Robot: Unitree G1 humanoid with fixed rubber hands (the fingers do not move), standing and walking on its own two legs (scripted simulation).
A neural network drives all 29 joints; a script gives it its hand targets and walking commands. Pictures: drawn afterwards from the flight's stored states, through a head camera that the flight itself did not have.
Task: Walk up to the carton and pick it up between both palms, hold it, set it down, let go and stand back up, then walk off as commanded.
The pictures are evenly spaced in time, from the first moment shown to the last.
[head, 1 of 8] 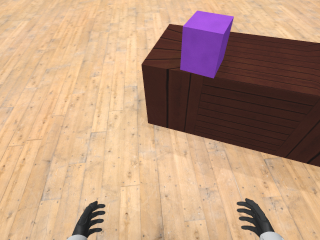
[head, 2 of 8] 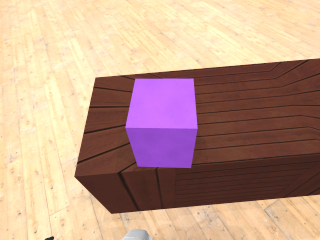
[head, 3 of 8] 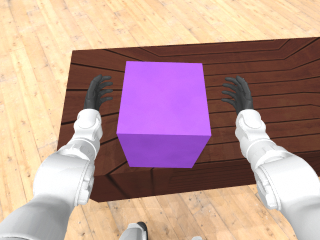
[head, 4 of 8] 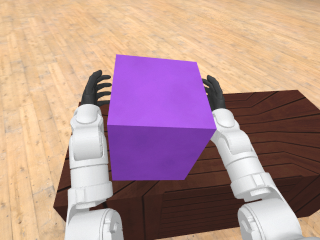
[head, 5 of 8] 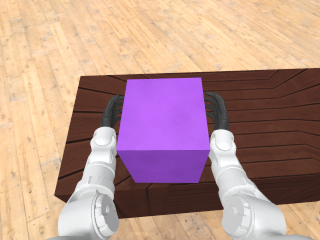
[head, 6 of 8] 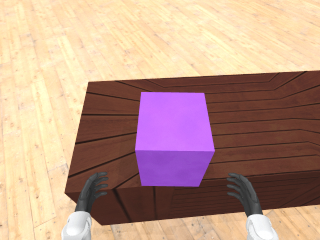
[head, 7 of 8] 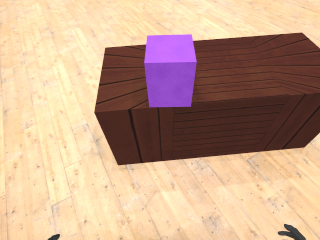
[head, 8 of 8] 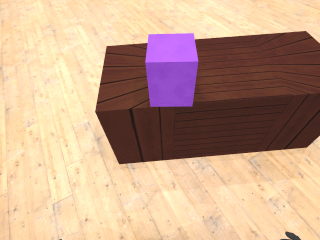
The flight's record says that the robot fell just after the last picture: no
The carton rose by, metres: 0.23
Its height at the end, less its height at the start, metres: +0.00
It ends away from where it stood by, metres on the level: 0.03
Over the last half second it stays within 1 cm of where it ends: yes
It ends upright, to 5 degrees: yes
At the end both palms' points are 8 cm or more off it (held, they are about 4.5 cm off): yes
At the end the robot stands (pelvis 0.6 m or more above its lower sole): yes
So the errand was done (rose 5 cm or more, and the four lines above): yes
